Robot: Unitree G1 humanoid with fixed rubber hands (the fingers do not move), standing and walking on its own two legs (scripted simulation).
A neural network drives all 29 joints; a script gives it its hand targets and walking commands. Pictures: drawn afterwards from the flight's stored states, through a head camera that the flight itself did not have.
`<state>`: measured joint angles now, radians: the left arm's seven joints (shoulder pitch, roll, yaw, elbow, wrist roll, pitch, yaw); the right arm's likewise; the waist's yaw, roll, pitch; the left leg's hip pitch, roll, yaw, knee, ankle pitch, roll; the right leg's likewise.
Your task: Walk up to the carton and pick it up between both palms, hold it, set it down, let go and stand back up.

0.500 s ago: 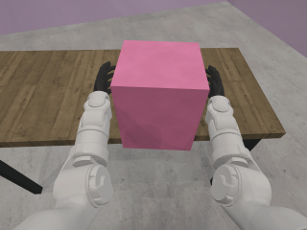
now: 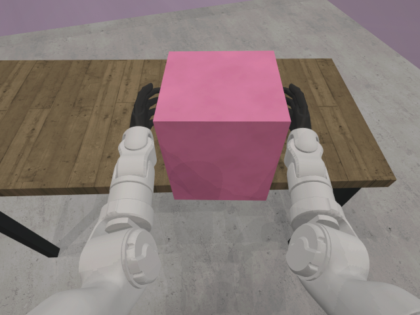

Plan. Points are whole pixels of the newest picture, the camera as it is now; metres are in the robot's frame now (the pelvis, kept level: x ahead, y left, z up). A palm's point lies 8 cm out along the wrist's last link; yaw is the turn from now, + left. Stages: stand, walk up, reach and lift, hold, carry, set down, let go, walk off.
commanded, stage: set down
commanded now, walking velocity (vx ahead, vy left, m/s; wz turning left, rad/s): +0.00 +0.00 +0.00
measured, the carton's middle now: (220, 130) +0.46 -0.03 +0.06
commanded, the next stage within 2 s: none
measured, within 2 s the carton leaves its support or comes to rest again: neither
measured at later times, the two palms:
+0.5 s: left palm (144, 126) +0.43 +0.12 +0.10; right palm (299, 130) +0.42 -0.18 +0.10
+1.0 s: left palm (146, 126) +0.44 +0.12 +0.09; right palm (299, 129) +0.42 -0.18 +0.10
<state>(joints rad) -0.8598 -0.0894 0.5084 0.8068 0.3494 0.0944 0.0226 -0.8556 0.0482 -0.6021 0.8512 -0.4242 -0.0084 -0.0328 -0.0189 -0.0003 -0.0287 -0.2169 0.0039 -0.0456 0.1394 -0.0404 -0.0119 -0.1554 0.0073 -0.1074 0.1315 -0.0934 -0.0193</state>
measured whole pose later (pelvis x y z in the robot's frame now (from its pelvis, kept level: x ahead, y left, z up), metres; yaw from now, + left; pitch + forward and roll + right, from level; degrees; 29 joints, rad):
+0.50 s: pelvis +0.00 +0.00 +0.00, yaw +0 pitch +8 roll +0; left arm -0.89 -0.11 0.58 0.84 0.40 0.00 0.00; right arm -0.86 0.08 -0.69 0.80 -0.53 -0.07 0.00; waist -0.01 0.01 -0.01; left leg -0.22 0.01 -0.04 0.09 -0.01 -0.01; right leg -0.18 0.01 -0.10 0.12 -0.08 -0.02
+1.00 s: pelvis -0.01 +0.00 +0.00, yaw -1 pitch +10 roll +0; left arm -0.93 -0.09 0.63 0.86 0.42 -0.04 -0.01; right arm -0.89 0.12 -0.75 0.74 -0.60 -0.07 0.06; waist -0.02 0.00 0.00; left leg -0.27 0.01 -0.04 0.08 0.01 -0.02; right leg -0.23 0.02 -0.10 0.11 -0.06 -0.02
